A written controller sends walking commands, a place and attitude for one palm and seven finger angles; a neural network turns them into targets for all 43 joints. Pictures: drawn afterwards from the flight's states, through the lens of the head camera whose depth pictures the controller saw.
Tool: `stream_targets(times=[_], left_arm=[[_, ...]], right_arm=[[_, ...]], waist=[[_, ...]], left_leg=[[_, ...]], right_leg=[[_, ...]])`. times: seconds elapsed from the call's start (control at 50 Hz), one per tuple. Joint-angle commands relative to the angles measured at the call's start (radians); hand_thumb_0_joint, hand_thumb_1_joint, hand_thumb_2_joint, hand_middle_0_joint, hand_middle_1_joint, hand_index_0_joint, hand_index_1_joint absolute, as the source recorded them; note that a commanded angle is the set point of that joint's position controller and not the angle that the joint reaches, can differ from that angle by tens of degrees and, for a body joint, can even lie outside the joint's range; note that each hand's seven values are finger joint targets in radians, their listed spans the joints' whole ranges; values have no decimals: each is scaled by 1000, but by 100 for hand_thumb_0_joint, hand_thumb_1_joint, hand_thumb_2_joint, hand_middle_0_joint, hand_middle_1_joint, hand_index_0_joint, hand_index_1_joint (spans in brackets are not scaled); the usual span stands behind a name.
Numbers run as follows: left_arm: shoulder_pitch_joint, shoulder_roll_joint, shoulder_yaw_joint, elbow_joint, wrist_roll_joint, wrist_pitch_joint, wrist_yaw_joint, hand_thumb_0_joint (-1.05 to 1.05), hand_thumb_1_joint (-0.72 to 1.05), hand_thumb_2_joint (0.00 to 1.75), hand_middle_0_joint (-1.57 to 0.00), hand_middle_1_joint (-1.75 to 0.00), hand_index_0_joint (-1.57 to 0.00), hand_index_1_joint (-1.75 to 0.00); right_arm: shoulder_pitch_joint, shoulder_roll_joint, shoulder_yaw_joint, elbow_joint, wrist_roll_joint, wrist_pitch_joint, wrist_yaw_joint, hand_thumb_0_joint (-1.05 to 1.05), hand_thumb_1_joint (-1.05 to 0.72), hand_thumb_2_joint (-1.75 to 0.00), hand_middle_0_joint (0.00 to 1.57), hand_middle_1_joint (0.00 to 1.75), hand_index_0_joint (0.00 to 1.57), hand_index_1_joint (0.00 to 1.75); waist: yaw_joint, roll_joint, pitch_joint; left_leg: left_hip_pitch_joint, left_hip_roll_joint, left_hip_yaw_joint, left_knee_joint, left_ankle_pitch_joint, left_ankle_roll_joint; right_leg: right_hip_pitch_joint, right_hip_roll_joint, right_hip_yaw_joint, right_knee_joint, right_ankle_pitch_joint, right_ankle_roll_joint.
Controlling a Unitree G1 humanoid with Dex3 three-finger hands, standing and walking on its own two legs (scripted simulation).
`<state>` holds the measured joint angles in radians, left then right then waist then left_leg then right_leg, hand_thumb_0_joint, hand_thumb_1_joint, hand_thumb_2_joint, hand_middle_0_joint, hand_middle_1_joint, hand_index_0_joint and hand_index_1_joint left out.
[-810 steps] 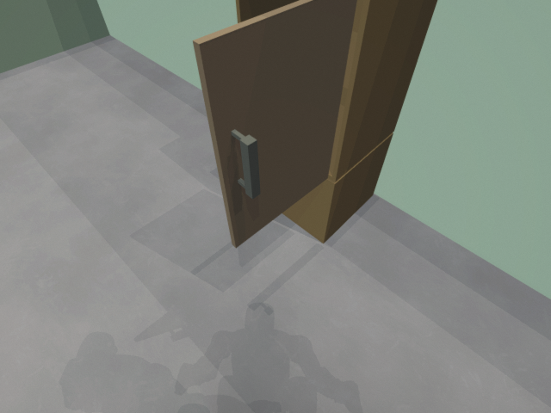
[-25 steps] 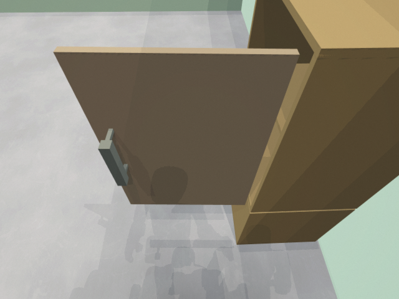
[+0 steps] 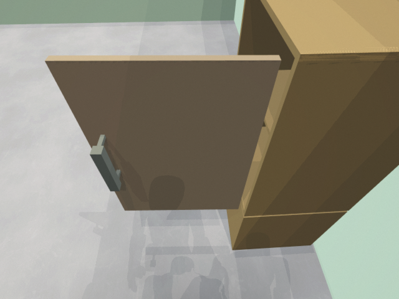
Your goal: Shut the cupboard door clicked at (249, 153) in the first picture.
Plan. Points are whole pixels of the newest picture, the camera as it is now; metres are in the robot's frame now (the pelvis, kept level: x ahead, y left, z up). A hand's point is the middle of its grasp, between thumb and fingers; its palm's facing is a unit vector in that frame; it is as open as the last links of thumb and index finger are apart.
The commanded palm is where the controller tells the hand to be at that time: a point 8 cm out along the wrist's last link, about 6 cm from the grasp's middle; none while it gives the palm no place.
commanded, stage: come to a stop and stand still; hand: left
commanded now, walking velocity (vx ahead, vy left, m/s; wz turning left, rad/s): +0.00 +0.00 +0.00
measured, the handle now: (109, 163) +0.42 +0.25 -0.02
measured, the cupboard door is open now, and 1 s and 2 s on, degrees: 87 87 87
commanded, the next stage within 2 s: look again from close up in 0.52 s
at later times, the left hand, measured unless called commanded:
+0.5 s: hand out of the picture +0.03 +0.22 -0.17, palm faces +0.00 -0.98 -0.20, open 7.4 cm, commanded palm none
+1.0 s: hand out of the picture +0.02 +0.22 -0.18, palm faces -0.01 -0.99 -0.17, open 7.4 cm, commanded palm none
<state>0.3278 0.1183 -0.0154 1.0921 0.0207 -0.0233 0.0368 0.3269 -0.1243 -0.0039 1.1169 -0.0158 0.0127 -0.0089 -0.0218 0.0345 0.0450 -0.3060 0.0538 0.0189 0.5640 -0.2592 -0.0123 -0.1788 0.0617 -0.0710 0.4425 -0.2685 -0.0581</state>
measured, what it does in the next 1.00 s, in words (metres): shifts its weight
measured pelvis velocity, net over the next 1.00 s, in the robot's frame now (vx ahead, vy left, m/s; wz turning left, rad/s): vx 0.03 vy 0.05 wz -0.01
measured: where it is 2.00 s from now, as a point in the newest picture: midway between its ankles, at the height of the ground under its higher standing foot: outside the picture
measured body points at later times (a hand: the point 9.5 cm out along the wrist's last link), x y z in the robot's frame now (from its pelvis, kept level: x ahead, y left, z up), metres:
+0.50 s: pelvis +0.02 +0.04 +0.00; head +0.03 +0.04 +0.45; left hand +0.03 +0.27 -0.16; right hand +0.03 -0.19 -0.16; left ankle +0.02 +0.12 -0.74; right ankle -0.02 -0.08 -0.74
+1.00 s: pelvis +0.03 +0.05 +0.00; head +0.05 +0.06 +0.45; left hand +0.02 +0.27 -0.16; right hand +0.03 -0.18 -0.15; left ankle +0.02 +0.12 -0.74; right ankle -0.02 -0.08 -0.74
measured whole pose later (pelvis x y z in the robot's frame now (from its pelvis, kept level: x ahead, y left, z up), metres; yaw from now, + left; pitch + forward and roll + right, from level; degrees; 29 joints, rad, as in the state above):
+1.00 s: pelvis +0.03 +0.05 +0.00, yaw -1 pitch -1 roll +0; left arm 0.30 0.16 -0.02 1.11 0.02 0.00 0.04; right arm 0.24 -0.16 0.02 1.14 -0.01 -0.03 -0.03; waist 0.00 -0.03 0.05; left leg -0.16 -0.05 0.08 0.42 -0.25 0.07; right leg -0.11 -0.04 -0.02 0.43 -0.30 0.03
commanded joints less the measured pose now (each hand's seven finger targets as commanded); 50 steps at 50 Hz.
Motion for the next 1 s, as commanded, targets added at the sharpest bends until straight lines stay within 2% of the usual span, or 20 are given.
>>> stream_targets(times=[0.0, 0.02, 0.06, 0.08, 0.1, 0.16, 0.18, 0.26, 0.28, 0.34, 0.36, 0.42, 0.62, 0.72, 0.78, 0.9, 0.98], left_arm=[[9, 140, 35, -77, -6, -48, 21, 0, 90, 90, -20, -30, -20, -30], [18, 122, 31, -70, -8, -44, 20, 0, 90, 90, -20, -30, -20, -30], [46, 104, 23, -56, -11, -28, 15, 0, 90, 90, -20, -30, -20, -30], [57, 101, 24, -48, -8, -24, 14, 0, 90, 90, -20, -30, -20, -30], [62, 103, 21, -46, -9, -19, 14, 0, 90, 90, -20, -30, -20, -30], [60, 94, 18, -43, -9, -11, 12, 0, 90, 90, -20, -30, -20, -30], [54, 98, 18, -43, -7, -10, 10, 0, 90, 90, -20, -30, -20, -30], [50, 111, 19, -43, -9, -5, 8, 0, 90, 90, -20, -30, -20, -30], [45, 113, 19, -44, -7, -3, 7, 0, 90, 90, -20, -30, -20, -30], [43, 123, 19, -42, -9, -2, 7, 0, 90, 90, -20, -30, -20, -30], [45, 126, 20, -41, -9, -3, 7, 0, 90, 90, -20, -30, -20, -30], [36, 135, 20, -39, -9, -1, 7, 0, 90, 90, -20, -30, -20, -30], [37, 142, 18, -21, -9, 3, 8, 0, 90, 90, -20, -30, -20, -30], [46, 136, 16, -11, -9, 3, 9, 0, 90, 90, -20, -30, -20, -30], [49, 134, 16, -8, -8, 4, 9, 0, 90, 90, -20, -30, -20, -30], [50, 133, 15, -1, -9, 6, 10, 0, 90, 90, -20, -30, -20, -30], [53, 131, 14, 0, -8, 6, 9, 0, 90, 90, -20, -30, -20, -30]], right_arm=[[77, -43, 3, -82, 1, -39, -4, 0, -90, -90, 20, 30, 20, 30], [84, -57, 2, -77, 1, -45, -8, 0, -90, -90, 20, 30, 20, 30], [61, -79, 4, -73, 4, -52, -16, 0, -90, -90, 20, 30, 20, 30], [42, -79, 6, -76, 3, -56, -19, 0, -90, -90, 20, 30, 20, 30], [38, -90, 8, -75, 5, -53, -20, 0, -90, -90, 20, 30, 20, 30], [26, -102, 7, -71, 4, -46, -18, 0, -90, -90, 20, 30, 20, 30], [22, -101, 8, -67, 3, -49, -17, 0, -90, -90, 20, 30, 20, 30], [13, -120, 9, -60, 2, -48, -17, 0, -90, -90, 20, 30, 20, 30], [11, -118, 10, -55, 2, -50, -17, 0, -90, -90, 20, 30, 20, 30], [4, -132, 9, -54, 2, -53, -18, 0, -90, -90, 20, 30, 20, 30], [0, -135, 10, -51, 3, -54, -18, 0, -90, -90, 20, 30, 20, 30], [-9, -138, 9, -46, 4, -53, -19, 0, -90, -90, 20, 30, 20, 30], [-20, -145, 9, -24, 6, -53, -22, 0, -90, -90, 20, 30, 20, 30], [-25, -143, 8, -18, 6, -53, -23, 0, -90, -90, 20, 30, 20, 30], [-26, -138, 8, -13, 7, -52, -24, 0, -90, -90, 20, 30, 20, 30], [-24, -140, 9, -9, 7, -52, -24, 0, -90, -90, 20, 30, 20, 30], [-20, -135, 8, -8, 8, -52, -25, 0, -90, -90, 20, 30, 20, 30]], waist=[[-28, -55, -80], [-23, -69, -66], [4, 31, -37], [16, 51, -11], [16, 5, 13], [18, -78, 60], [19, -36, 66], [24, -34, 52], [25, -13, 56], [27, -37, 27], [28, -29, 6], [28, -40, 12], [28, -19, -1], [29, -32, -6], [30, -38, 16], [29, -28, 18], [28, -49, 20]], left_leg=[[102, 2, -7, -26, 56, 16], [111, 19, -25, -60, 110, 25], [86, 42, -69, -102, 203, 46], [67, 47, -75, -115, 232, 52], [51, 48, -84, -124, 200, 55], [42, 38, -85, -162, 98, 58], [47, 36, -86, -180, 105, 59], [62, 40, -91, -200, 98, 63], [59, 39, -97, -211, 109, 66], [90, 40, -91, -203, 156, 66], [108, 40, -87, -198, 189, 66], [116, 39, -82, -194, 214, 65], [155, 41, -79, -198, 285, 65], [173, 42, -77, -199, 302, 67], [168, 43, -76, -205, 296, 69], [172, 43, -74, -216, 292, 67], [174, 44, -74, -222, 287, 69]], right_leg=[[-40, -232, 178, -68, 281, -67], [-46, -199, 159, -44, 267, -47], [-24, -151, 128, -2, 198, -15], [-19, -144, 121, -6, 178, -9], [-20, -140, 120, -12, 130, -5], [-53, -143, 122, -41, 39, 4], [-57, -142, 119, -40, 37, 4], [-37, -145, 113, -41, 34, 12], [-32, -143, 110, -38, 39, 13], [-15, -151, 109, -38, 71, 19], [-6, -155, 110, -38, 93, 21], [-1, -159, 111, -44, 114, 23], [15, -165, 105, -49, 142, 31], [19, -169, 106, -55, 159, 34], [14, -167, 104, -63, 150, 36], [17, -171, 104, -68, 144, 38], [18, -169, 108, -73, 147, 39]])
